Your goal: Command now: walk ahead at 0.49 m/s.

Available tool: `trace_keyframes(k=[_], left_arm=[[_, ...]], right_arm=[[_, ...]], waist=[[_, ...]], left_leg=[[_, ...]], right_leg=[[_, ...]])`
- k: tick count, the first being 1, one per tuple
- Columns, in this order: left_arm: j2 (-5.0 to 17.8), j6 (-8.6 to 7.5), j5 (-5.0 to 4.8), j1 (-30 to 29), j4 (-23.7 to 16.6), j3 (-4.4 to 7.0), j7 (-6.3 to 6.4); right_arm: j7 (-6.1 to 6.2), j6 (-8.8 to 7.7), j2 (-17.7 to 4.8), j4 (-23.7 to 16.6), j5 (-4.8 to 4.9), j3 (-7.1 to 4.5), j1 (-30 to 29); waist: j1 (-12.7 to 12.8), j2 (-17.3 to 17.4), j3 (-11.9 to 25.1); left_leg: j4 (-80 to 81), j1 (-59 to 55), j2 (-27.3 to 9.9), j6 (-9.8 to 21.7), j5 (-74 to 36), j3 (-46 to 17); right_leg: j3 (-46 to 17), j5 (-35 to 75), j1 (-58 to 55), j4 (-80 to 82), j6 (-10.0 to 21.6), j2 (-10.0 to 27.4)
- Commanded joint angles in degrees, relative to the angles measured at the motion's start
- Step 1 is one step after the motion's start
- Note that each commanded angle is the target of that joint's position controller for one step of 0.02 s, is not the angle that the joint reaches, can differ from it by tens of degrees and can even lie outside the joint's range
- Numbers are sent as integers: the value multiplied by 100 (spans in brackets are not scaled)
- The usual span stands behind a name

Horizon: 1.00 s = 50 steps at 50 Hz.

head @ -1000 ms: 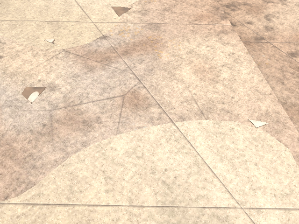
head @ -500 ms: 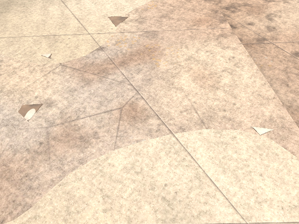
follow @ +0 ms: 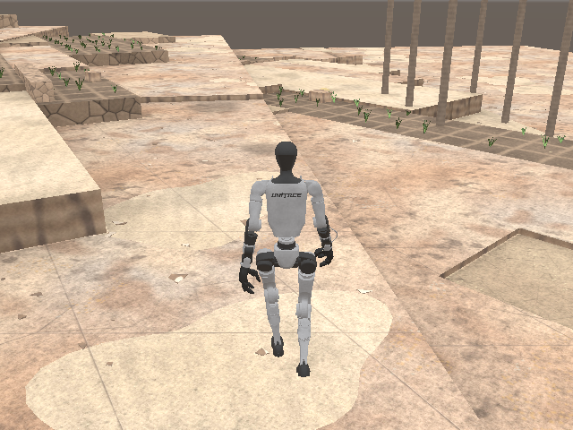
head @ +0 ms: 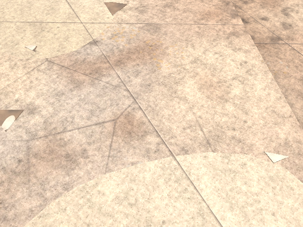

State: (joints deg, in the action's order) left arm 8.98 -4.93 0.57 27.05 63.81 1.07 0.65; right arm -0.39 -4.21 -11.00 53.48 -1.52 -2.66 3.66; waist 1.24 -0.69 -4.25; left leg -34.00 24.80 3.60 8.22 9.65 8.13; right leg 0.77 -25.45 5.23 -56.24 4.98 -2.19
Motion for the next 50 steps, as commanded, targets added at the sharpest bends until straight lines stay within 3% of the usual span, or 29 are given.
trace_keyframes(k=[1,2,4,7,10,13,18,21,23,24,25,26,27,28,29,31,33,36,41,45,48,50], left_arm=[[675,-67,63,-299,-577,177,-65],[548,-53,73,-412,-585,181,-76],[306,93,187,-231,-539,160,-127],[323,232,187,-594,-715,184,-178],[432,270,157,-1501,-1048,195,-215],[356,245,86,-2240,-1302,143,-240],[369,203,51,-3022,-1574,99,-226],[489,130,57,-2833,-1599,150,-184],[694,62,67,-1728,-1256,270,-101],[855,4,137,-773,-958,359,-48],[1379,-18,292,145,-800,508,17],[1645,40,273,143,-793,584,-56],[1335,89,70,-382,-851,529,-106],[987,66,27,-981,-957,426,-124],[701,13,59,-1263,-983,349,-135],[378,-72,50,-1176,-826,240,-65],[494,-173,37,-853,-697,248,-34],[679,-223,43,-599,-659,275,-15],[653,-225,37,-271,-632,222,28],[772,-180,45,157,-497,231,120],[939,-110,69,111,-486,268,200],[1104,-27,105,-53,-552,324,227]], right_arm=[[-22,20,-669,203,126,-202,1145],[-23,-41,-434,236,81,-131,1015],[34,-150,-211,419,69,-32,1237],[58,-250,-447,579,78,-46,1696],[53,-233,-501,620,95,-20,2051],[60,-223,-446,666,100,28,2374],[137,-203,-499,828,47,45,2892],[188,-190,-606,837,-4,18,2735],[196,-171,-721,825,-14,-17,2572],[184,-159,-719,778,41,-14,2442],[134,-175,-413,562,180,72,2513],[88,-147,-122,574,297,79,3136],[117,-96,-572,547,156,-52,2598],[93,-119,-503,381,125,-51,2133],[80,-112,-393,362,109,-51,1953],[12,45,-208,426,-19,-58,2123],[-51,166,-128,373,-41,-77,2078],[-108,265,-158,108,-25,-91,1433],[-177,233,-111,-326,30,-21,323],[-203,223,-94,-632,4,36,-349],[-185,223,-233,-658,-24,-30,-149],[-154,220,-418,-475,-40,-133,571]], waist=[[-412,128,391],[-199,-71,88],[76,53,49],[132,218,-45],[-53,288,-206],[-251,359,-230],[-502,471,-228],[-261,528,-97],[215,565,465],[643,457,926],[841,-193,1676],[483,-1093,2172],[354,-167,1562],[173,-78,732],[12,89,352],[-258,-114,163],[-333,-175,138],[-294,-216,-41],[-83,-275,-191],[116,-286,-255],[-90,-437,-18],[-437,-591,406]], left_leg=[[2352,-2469,-2270,982,1707,-3578],[2501,-1849,-2017,776,1031,-3013],[2581,-1263,-1652,534,0,-2188],[2668,-1285,-1460,487,-887,-1634],[2766,-1571,-1297,349,-1443,-1320],[2684,-1828,-1151,157,-2169,-1043],[2418,-2843,-1366,168,-2955,-1000],[1826,-3269,-1542,186,-4330,-911],[575,-3291,-1494,89,-5341,-821],[-544,-2663,-1331,0,-4644,-680],[-2369,-1150,-927,-155,-2498,-426],[-4221,557,131,-291,2147,-523],[-4435,998,-260,-182,1682,-1181],[-4159,1078,-475,-184,1136,-1177],[-3829,891,-667,-188,818,-1165],[-3416,410,-822,-289,604,-1149],[-3296,439,-820,-349,465,-1079],[-2974,1074,-920,-416,-120,-976],[-1451,1269,-821,-473,-1022,-564],[-473,1175,-647,-304,-944,-94],[-222,661,-289,5,-258,164],[-135,-117,56,294,319,259]], right_leg=[[-384,730,3127,-2126,153,413],[-382,942,2828,-1768,134,586],[-359,1010,2265,-1269,4,736],[-131,1298,2583,-803,-143,793],[89,1967,3172,-23,-273,859],[314,2500,3112,1045,-335,719],[513,2554,3115,2065,-180,452],[557,1920,2616,2422,87,221],[621,1616,1370,2746,324,-105],[427,1941,74,3070,493,77],[-1186,1449,-1590,3098,902,1458],[-3801,1601,-2518,3705,1703,2768],[-3452,935,-1875,3967,1449,2443],[-2589,989,-931,4245,1200,2270],[-1990,1366,-292,4483,949,2009],[-1092,1917,381,4709,578,1629],[-679,2440,461,4791,498,1562],[-127,2832,342,4922,358,1477],[628,3781,9,4853,125,1281],[929,4543,-734,4637,122,1502],[1198,6498,-1246,3866,80,1657],[1317,7472,-1345,2662,114,1727]])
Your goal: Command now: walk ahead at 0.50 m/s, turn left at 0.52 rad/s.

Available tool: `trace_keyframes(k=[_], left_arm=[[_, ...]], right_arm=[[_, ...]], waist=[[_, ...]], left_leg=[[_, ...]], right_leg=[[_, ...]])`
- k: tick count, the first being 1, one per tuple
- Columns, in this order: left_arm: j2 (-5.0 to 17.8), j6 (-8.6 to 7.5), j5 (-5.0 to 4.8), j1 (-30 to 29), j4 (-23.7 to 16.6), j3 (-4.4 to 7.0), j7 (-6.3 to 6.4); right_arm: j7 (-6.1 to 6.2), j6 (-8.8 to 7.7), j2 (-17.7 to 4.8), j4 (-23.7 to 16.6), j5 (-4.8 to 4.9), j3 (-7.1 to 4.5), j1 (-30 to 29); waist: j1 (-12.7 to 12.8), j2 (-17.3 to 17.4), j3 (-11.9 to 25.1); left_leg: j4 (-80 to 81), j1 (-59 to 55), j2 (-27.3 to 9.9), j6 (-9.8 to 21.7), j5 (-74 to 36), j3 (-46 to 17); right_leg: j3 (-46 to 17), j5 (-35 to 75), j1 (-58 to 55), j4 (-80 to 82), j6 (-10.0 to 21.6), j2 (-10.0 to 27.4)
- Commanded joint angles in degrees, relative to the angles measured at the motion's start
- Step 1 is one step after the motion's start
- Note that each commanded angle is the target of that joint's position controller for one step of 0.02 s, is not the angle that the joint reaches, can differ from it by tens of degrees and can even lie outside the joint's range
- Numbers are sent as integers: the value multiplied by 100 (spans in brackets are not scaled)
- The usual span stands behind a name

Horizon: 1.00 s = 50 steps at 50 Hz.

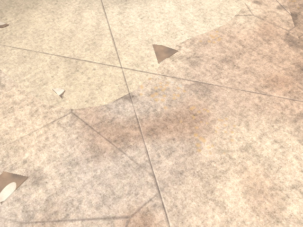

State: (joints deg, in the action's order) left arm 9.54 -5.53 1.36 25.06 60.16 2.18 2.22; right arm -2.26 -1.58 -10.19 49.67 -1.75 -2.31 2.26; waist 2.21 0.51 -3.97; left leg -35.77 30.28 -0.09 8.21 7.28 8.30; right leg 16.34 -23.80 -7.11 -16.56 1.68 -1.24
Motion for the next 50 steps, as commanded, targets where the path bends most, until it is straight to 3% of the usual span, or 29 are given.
trace_keyframes(k=[1,2,3,4,5,7,9,11,13,18,24,26,28,29,30,31,32,33,34,35,37,39,43,47,50], left_arm=[[1122,77,24,77,-253,240,45],[1162,87,-14,-110,-394,256,-7],[550,70,-77,127,-734,149,-116],[817,8,-98,-422,-1056,199,-183],[880,-77,-77,-1006,-1239,190,-221],[877,-114,-67,-930,-1190,195,-212],[759,129,123,-734,-1181,177,-226],[691,290,158,-835,-1284,166,-274],[706,352,147,-1284,-1487,157,-300],[790,378,107,-2437,-1955,125,-332],[853,258,33,-3309,-2424,21,-379],[988,199,6,-2952,-2411,41,-357],[1279,123,-16,-1706,-2058,161,-249],[1463,48,42,-855,-1896,231,-167],[1963,44,215,-102,-1924,337,-64],[2135,133,179,-458,-1961,389,-105],[1597,200,107,-938,-2079,312,-146],[1109,207,60,-1239,-2107,190,-161],[939,193,79,-1336,-2051,135,-171],[940,151,71,-1251,-1948,124,-155],[1001,36,17,-1059,-1803,144,-192],[1056,-63,-38,-919,-1719,174,-234],[1101,-71,-28,-670,-1576,203,-244],[1099,-56,-56,-495,-1382,150,-287],[1278,27,-117,-212,-1150,167,-293]], right_arm=[[49,-70,-655,80,-43,-254,1297],[97,-102,-954,282,-116,-392,2068],[158,-101,-1586,248,-150,-561,2205],[149,-5,-1690,179,10,-577,2246],[203,26,-1538,179,70,-529,1893],[228,-35,-1041,125,106,-396,1366],[260,-158,-889,90,175,-318,1248],[253,-261,-1048,131,205,-338,1453],[245,-273,-1171,139,197,-363,1714],[240,-217,-1191,127,177,-358,2368],[322,-189,-1303,44,86,-369,2711],[362,-200,-1413,-60,74,-395,2454],[304,-248,-1559,-182,81,-426,2083],[241,-296,-1483,-240,140,-408,1973],[210,-325,-920,-477,284,-267,2195],[232,-287,-911,-625,308,-255,2722],[279,-176,-1201,-407,111,-284,2657],[221,-137,-1169,-397,43,-272,2243],[171,-107,-1042,-439,43,-255,2053],[113,-52,-999,-512,-21,-252,1928],[18,77,-934,-549,-46,-233,1929],[-49,130,-894,-714,-37,-217,1619],[-134,134,-817,-1037,-33,-163,823],[-143,16,-444,-1134,-35,29,295],[-57,-47,-563,-1073,-89,39,258]], waist=[[-775,-685,708],[-1211,-366,1085],[-885,871,1635],[-942,702,1900],[-835,202,943],[-325,-404,269],[-56,-266,309],[-10,-129,328],[-133,35,253],[-574,277,181],[-820,406,99],[-561,477,153],[8,375,708],[442,134,1229],[549,-738,2172],[10,-1960,2547],[-163,-928,1674],[-144,-241,902],[-222,-140,512],[-269,-422,354],[-332,-632,354],[-337,-612,343],[-225,-520,183],[-131,-588,126],[-99,-761,302]], left_leg=[[338,-1396,561,453,642,155],[869,-2627,277,719,628,-448],[884,-4432,-1493,1471,332,-3006],[1869,-4850,-2011,1969,713,-5170],[2081,-4233,-1883,1687,656,-4218],[2265,-2891,-1390,1139,-608,-3129],[2315,-2265,-949,940,-1423,-2481],[2320,-2125,-732,892,-1941,-2235],[2368,-2118,-603,770,-2028,-2175],[2274,-2754,-537,472,-2057,-2413],[1843,-3457,-702,482,-2545,-2806],[1595,-3290,-732,293,-2869,-2887],[457,-2859,-448,16,-3904,-2734],[-731,-2235,-109,-105,-3245,-2538],[-2501,-1151,385,-257,-815,-1997],[-3604,65,928,-308,2425,-1587],[-4084,465,377,-304,2004,-1597],[-3902,460,165,-351,1538,-1494],[-3565,352,-18,-377,1315,-1439],[-3338,270,-156,-413,1236,-1408],[-3280,138,-209,-451,1102,-1276],[-3162,448,-292,-478,837,-1252],[-2486,1045,-401,-587,112,-1122],[-510,-122,-70,-617,-497,-640],[171,-604,60,-536,-364,-475]], right_leg=[[-233,6952,126,-2298,450,1635],[-168,5660,1047,-3807,313,1503],[-258,760,3314,-5925,53,656],[-1448,-664,4676,-6995,-49,-146],[-1822,-23,5322,-6750,13,351],[-1800,601,4690,-5709,-38,696],[-1809,624,4017,-5178,-222,806],[-1685,730,4018,-4809,-364,788],[-1589,1150,4276,-4362,-463,784],[-1593,2025,4882,-3233,-499,631],[-1627,2110,4778,-2034,-303,284],[-1695,1923,3964,-1550,-152,167],[-1580,1642,2151,-1187,60,-127],[-1908,1730,821,-972,232,298],[-3610,769,-636,-855,549,1888],[-6113,742,-973,-85,1126,2806],[-5737,25,-147,-58,1150,2652],[-4742,72,673,67,1042,2315],[-3967,505,1221,272,864,2006],[-3438,967,1506,394,767,1810],[-2786,1822,1708,531,723,1662],[-2378,2303,1595,676,786,1700],[-1612,2669,1325,824,777,1619],[-909,4609,1670,468,637,1245],[-1188,5351,1120,-7,561,1307]])
Over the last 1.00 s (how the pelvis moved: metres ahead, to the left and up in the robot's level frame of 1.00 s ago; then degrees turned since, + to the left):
0.56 -0.01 0.01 13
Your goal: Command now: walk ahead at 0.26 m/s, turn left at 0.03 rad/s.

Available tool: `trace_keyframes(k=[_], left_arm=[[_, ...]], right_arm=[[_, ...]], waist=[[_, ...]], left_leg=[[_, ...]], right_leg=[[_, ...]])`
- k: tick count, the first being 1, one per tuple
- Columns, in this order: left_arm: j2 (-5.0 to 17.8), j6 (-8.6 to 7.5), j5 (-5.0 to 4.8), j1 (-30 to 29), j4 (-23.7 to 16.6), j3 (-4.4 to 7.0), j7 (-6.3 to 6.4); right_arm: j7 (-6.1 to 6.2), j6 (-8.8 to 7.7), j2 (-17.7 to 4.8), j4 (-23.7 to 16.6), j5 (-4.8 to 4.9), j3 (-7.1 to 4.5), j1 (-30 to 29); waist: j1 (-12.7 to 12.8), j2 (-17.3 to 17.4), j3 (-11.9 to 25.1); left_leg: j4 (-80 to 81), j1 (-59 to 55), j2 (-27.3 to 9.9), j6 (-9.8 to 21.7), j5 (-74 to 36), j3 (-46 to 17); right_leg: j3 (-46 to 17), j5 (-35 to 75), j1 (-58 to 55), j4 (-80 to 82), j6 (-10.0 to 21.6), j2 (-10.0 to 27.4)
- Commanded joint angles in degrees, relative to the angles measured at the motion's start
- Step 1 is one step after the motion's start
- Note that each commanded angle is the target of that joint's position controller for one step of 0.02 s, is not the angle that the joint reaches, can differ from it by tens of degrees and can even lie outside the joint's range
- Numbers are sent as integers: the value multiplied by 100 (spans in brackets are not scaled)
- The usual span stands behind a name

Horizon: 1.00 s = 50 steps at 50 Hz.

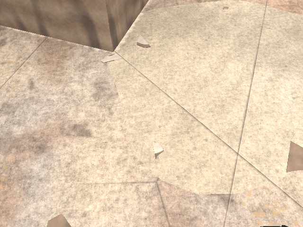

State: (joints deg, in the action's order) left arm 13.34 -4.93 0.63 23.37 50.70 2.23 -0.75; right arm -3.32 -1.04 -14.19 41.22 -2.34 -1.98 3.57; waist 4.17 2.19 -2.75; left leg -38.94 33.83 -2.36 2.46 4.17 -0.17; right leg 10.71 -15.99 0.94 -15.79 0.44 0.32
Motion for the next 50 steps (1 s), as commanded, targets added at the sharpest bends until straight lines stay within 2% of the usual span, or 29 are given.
trace_keyframes(k=[1,2,3,4,5,6,7,8,9,10,13,17,22,24,25,26,27,28,29,30,31,32,33,35,40,44,47,49,50], left_arm=[[952,2,-50,-38,-160,173,21],[969,42,-73,-78,-128,175,44],[885,56,-109,10,-115,149,52],[582,45,-134,97,-355,52,71],[18,153,-352,938,-346,-97,101],[562,329,-244,606,-190,65,195],[599,372,-171,230,-311,111,181],[570,399,-76,16,-318,134,168],[543,465,8,-30,-296,159,144],[486,557,77,122,-252,176,113],[371,734,64,185,-299,228,87],[320,892,110,-404,-602,208,-4],[450,897,64,-775,-955,208,-109],[434,833,52,-557,-964,209,-120],[555,771,69,-378,-898,241,-103],[1009,690,127,-352,-962,328,-36],[1799,685,87,-429,-1139,513,6],[1640,706,110,-152,-1009,533,83],[1352,711,69,-461,-1031,440,122],[1190,728,45,-896,-1128,391,123],[1099,720,20,-1204,-1252,368,125],[976,699,-6,-1242,-1304,336,111],[960,675,-37,-1134,-1305,332,89],[1040,639,-52,-902,-1269,367,76],[1156,684,8,-608,-1273,424,100],[1279,723,52,-740,-1350,472,41],[1300,745,48,-994,-1405,492,-9],[1246,758,-29,-1321,-1457,482,-15],[1052,737,-74,-1323,-1509,431,7]], right_arm=[[90,-142,-235,-153,-50,-7,288],[136,-213,-309,26,-94,-30,733],[191,-311,-492,217,-190,-66,1243],[267,-385,-891,276,-295,-126,1847],[343,-325,-1190,216,-67,-221,1777],[374,-231,-1030,175,200,-243,1762],[408,-198,-815,162,217,-168,1403],[452,-169,-553,113,184,-84,1007],[506,-161,-403,100,200,-37,803],[545,-145,-375,92,202,-32,690],[557,-178,-437,56,125,-75,536],[567,-95,-453,104,66,-116,534],[514,55,-785,158,42,-254,722],[505,119,-910,160,93,-310,639],[489,174,-841,225,72,-323,806],[438,249,-522,213,56,-275,1082],[513,324,-378,-127,113,-212,773],[523,389,-504,-171,68,-224,429],[488,393,-474,-124,140,-232,542],[464,339,-508,-34,166,-246,654],[449,295,-620,51,82,-287,771],[421,275,-669,121,20,-309,902],[402,274,-646,121,30,-313,933],[401,297,-535,42,91,-280,833],[453,339,-519,-170,122,-226,538],[485,282,-536,-299,175,-189,538],[516,222,-573,-341,234,-173,772],[574,156,-540,-266,222,-159,1199],[631,114,-815,-256,161,-221,1329]], waist=[[-367,-960,244],[-590,-854,416],[-793,-540,761],[-931,163,1548],[-638,1243,2700],[-840,553,2671],[-693,521,1876],[-526,363,1237],[-379,452,830],[-246,517,733],[-80,421,819],[-211,655,559],[-387,581,649],[-222,389,663],[-194,-43,561],[-279,-1454,335],[-210,-2122,-146],[-54,-1428,-141],[-310,-1199,-107],[-501,-1012,-90],[-569,-1052,91],[-563,-960,350],[-540,-779,544],[-443,-662,624],[-187,-915,515],[-189,-936,549],[-319,-996,626],[-633,-900,626],[-647,-504,636]], left_leg=[[780,-1169,342,99,4,326],[1324,-1730,402,173,-288,281],[1715,-2688,175,230,-1298,179],[1148,-4130,-1241,432,-4205,-895],[762,-5342,-2637,1463,-6258,-2118],[897,-4774,-2288,1470,-5729,-1724],[1251,-4125,-2020,1292,-4845,-1299],[1594,-3471,-1756,1078,-4006,-1006],[1872,-2912,-1564,926,-3550,-697],[2044,-2433,-1448,869,-3203,-416],[2245,-1893,-1427,1020,-2351,-31],[2486,-1619,-1423,975,-88,185],[2189,-1772,-1739,887,544,163],[1728,-1597,-1659,577,725,393],[1182,-1341,-1449,225,1075,646],[-265,-683,-783,-249,2095,1211],[-1121,389,226,-531,3279,865],[-2002,189,79,-492,3047,165],[-2184,144,37,-451,2515,-39],[-2099,104,18,-399,1996,-123],[-2194,90,93,-361,1697,-66],[-2344,5,146,-371,1595,-48],[-2414,-39,181,-396,1588,-67],[-2206,64,183,-458,1602,-127],[-1229,-30,259,-496,1839,-226],[-574,-682,436,-398,2015,-224],[137,-1351,594,-275,1993,-226],[1484,-2280,613,-181,1258,-193],[2192,-2854,24,-48,1192,-709]], right_leg=[[-739,4701,150,-375,634,1145],[-758,4671,112,-916,528,1029],[-676,4039,438,-1656,378,808],[-518,1507,1382,-2866,191,566],[-790,-2308,2328,-4468,98,-138],[-1281,-2332,2444,-4902,135,-74],[-1295,-2059,2742,-5065,134,14],[-1243,-1618,2867,-4938,88,147],[-1224,-1271,2741,-4786,9,239],[-1127,-1042,2425,-4823,-74,222],[-986,-782,2178,-4948,-171,133],[-874,-430,2245,-3931,-103,285],[-629,-746,1769,-2888,102,200],[-498,-373,1159,-1929,267,60],[-777,-88,845,-1202,369,44],[-2452,101,778,-5,595,1138],[-4274,1107,1250,402,1339,2310],[-3888,1464,1447,289,1622,2162],[-3300,1321,1492,136,1517,1754],[-2870,1115,1449,98,1274,1335],[-2660,1450,1227,-15,1169,1098],[-2550,2087,996,-148,1185,1011],[-2537,2457,806,-245,1211,1007],[-2656,2559,481,-318,1255,1029],[-3181,1898,334,-354,1392,1045],[-3528,2044,711,-508,1374,948],[-3837,2290,951,-621,1187,812],[-3820,1845,1407,-840,808,499],[-3568,911,1939,-1203,468,154]])
Over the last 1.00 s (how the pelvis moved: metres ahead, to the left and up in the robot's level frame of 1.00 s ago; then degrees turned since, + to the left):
0.52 0.09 0.02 33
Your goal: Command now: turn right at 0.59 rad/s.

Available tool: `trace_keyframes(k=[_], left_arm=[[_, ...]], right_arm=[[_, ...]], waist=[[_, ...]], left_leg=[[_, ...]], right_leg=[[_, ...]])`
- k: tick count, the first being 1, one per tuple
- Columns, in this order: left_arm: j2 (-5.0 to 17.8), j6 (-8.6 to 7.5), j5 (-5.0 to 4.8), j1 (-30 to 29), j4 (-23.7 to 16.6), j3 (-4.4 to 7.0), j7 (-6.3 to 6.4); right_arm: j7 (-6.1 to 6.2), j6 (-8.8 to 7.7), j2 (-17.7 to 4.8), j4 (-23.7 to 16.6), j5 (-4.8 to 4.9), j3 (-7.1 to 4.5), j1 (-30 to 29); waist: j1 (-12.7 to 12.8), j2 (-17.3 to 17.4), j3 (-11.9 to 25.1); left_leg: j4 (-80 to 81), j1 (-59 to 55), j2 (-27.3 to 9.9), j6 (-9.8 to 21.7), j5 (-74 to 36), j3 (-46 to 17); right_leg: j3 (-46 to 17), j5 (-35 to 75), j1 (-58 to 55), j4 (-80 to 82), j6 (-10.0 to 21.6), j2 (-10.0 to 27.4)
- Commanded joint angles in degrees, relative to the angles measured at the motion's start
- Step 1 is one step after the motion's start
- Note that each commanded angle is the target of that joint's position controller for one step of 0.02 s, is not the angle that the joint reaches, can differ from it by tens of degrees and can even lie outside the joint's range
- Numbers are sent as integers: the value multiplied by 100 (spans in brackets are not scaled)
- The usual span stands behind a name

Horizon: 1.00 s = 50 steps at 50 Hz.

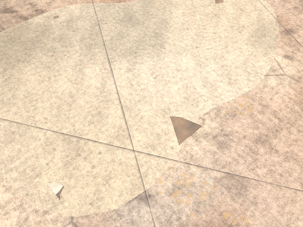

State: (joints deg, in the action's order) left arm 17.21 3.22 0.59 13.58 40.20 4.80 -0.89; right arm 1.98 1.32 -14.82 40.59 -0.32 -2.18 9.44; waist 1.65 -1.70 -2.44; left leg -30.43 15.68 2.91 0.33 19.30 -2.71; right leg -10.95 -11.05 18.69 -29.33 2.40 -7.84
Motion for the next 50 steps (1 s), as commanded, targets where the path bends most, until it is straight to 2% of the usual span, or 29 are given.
trace_keyframes(k=[1,2,3,4,5,6,7,12,15,17,19,20,21,22,23,24,25,27,29,31,33,35,36,38,39,40,41,49,50], left_arm=[[199,-107,-105,-71,-546,67,32],[634,-88,96,-9,-494,172,82],[831,-70,158,-20,-438,239,60],[803,-41,135,79,-304,253,14],[757,-2,106,219,-204,251,-36],[716,32,82,293,-164,240,-97],[680,49,52,268,-152,216,-138],[441,120,10,-297,-351,85,-182],[296,125,-16,-331,-377,-16,-155],[314,99,-53,-295,-374,-46,-104],[234,29,-37,-24,-262,-94,-57],[260,-40,38,82,-200,-120,-17],[549,-128,155,114,-214,-100,22],[1132,-191,87,-176,-398,-24,31],[866,-243,75,102,-237,-55,64],[560,-267,76,-174,-212,-172,72],[382,-263,75,-460,-203,-244,93],[367,-287,51,-552,-150,-273,171],[325,-309,27,-415,-46,-301,176],[313,-316,41,-402,50,-311,171],[332,-300,66,-392,150,-307,176],[340,-287,41,-477,239,-306,195],[337,-289,5,-538,275,-307,209],[173,-336,31,-321,363,-346,191],[79,-305,1,-202,477,-344,162],[214,-294,39,-285,621,-330,174],[291,-294,27,-316,707,-293,182],[176,-331,3,-153,1370,-310,217],[183,-322,6,-77,1456,-308,220]], right_arm=[[134,-116,-1314,-327,-125,-292,553],[77,-78,-1464,-412,-158,-339,272],[32,-84,-1097,-467,-141,-253,221],[2,-97,-773,-503,-92,-162,-77],[-4,-95,-669,-567,-92,-130,-312],[29,-103,-674,-600,-99,-128,-350],[42,-109,-681,-592,-107,-131,-248],[25,-125,-833,-371,-101,-222,460],[-67,-129,-919,-335,-116,-251,346],[-131,-102,-1004,-267,-127,-274,353],[-168,-50,-1039,-196,-61,-276,275],[-174,-33,-993,-137,-18,-259,331],[-194,-33,-726,-139,-37,-193,539],[-217,-18,-199,-384,-58,-31,583],[-137,114,-515,-284,-41,-90,246],[-160,172,-587,-239,30,-120,264],[-183,174,-598,-129,27,-133,308],[-208,153,-675,76,-72,-176,548],[-213,147,-543,211,-66,-135,656],[-194,163,-401,255,-30,-79,545],[-152,177,-394,319,-17,-62,494],[-101,144,-352,451,-8,-41,635],[-76,96,-317,541,-36,-15,752],[-40,-53,-642,581,-149,-26,756],[-76,-70,-790,673,-32,-75,439],[-125,-108,-544,669,-26,-26,349],[-138,-134,-483,739,-33,-6,439],[-51,-154,-424,1270,-33,20,551],[-52,-147,-442,1349,-40,11,632]], waist=[[-176,1232,610],[-159,1370,357],[-74,962,277],[79,707,150],[171,752,136],[152,974,213],[68,1010,269],[-358,1039,411],[-349,1210,456],[-354,1347,498],[-130,1216,505],[-22,993,481],[-113,210,649],[-306,-1218,488],[106,-928,490],[-107,-746,273],[-213,-670,124],[-281,-807,205],[-253,-575,423],[-188,-568,380],[-126,-644,309],[-231,-541,306],[-332,-396,329],[-158,95,403],[63,776,87],[-91,624,50],[-169,522,26],[-197,265,-8],[-206,259,110]], left_leg=[[1871,-1510,-2047,642,-269,-2023],[1809,-699,-2665,1269,-1122,-2524],[1661,-402,-2549,1443,-1724,-2188],[1562,-269,-2139,1292,-1956,-1541],[1479,-325,-1753,1093,-2138,-975],[1393,-543,-1568,1028,-2466,-648],[1306,-751,-1487,1027,-2828,-424],[1094,-1482,-1748,1193,-3091,-290],[953,-1151,-1748,1168,-3036,-122],[793,-1019,-1757,1172,-3259,-128],[447,-805,-1648,1004,-3300,-15],[236,-474,-1552,723,-2942,101],[-336,171,-1257,323,-1853,365],[-804,1065,-432,-91,847,868],[-1390,553,-564,-84,1432,268],[-1623,581,-528,-64,1247,169],[-1591,595,-541,-58,930,116],[-1591,552,-455,-101,526,223],[-1467,353,-401,-158,493,252],[-996,175,-384,-172,472,275],[-517,8,-326,-158,426,314],[307,-401,-280,-101,-129,370],[899,-860,-353,-65,-915,311],[1096,-1487,-1090,46,-1860,-462],[984,-650,-1053,191,-1623,-476],[1094,-420,-980,175,-1310,-426],[1169,-381,-887,123,-1152,-334],[1252,-679,-841,187,-1002,-305],[1276,-723,-780,224,-398,-286]], right_leg=[[-288,-1366,1073,-1069,-100,124],[487,-2304,1337,-2258,-197,-144],[389,-2140,1123,-3023,-220,182],[408,-1775,1051,-3401,-250,266],[507,-1454,1052,-3671,-316,283],[611,-1295,1163,-3838,-395,293],[699,-1248,1237,-3813,-480,318],[841,-1442,1234,-2797,-613,466],[1054,-1688,442,-1756,-466,498],[1254,-1688,16,-1147,-360,444],[1404,-862,-617,120,-217,408],[1269,41,-1152,1123,-152,474],[185,230,-1861,1561,-34,1261],[-1441,1947,-1749,1541,544,2719],[-1202,2190,-1100,1310,1105,2834],[-849,2093,-1018,1336,1142,2552],[-504,1816,-936,1397,952,2238],[-90,2488,-1193,1251,760,1858],[81,2882,-1352,1106,772,1819],[84,2453,-1289,1078,768,1782],[-50,1958,-1188,1052,787,1777],[-130,1478,-1012,963,695,1716],[-132,1132,-768,929,537,1655],[-7,292,-281,834,198,1318],[325,44,-667,1107,130,947],[335,194,-1025,1036,86,978],[312,298,-1079,960,111,1028],[291,351,-901,1137,52,1088],[338,-174,-911,1122,70,1013]])
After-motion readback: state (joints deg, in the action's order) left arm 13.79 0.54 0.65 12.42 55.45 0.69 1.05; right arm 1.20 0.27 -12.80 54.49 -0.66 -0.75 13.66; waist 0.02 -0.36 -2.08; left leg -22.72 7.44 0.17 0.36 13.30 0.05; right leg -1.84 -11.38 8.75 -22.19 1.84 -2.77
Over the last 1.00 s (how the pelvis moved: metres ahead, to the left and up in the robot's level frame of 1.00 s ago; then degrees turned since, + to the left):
0.07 0.02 -0.01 -33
